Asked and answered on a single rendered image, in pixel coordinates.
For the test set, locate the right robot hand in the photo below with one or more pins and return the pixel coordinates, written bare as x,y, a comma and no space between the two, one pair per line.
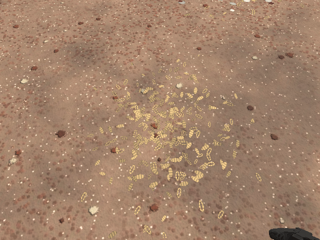
291,234

